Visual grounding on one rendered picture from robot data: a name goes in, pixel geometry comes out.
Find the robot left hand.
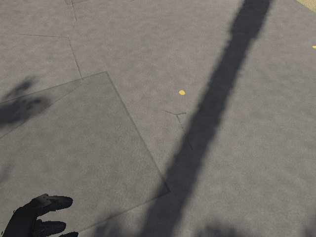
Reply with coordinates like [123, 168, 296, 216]
[1, 194, 79, 237]

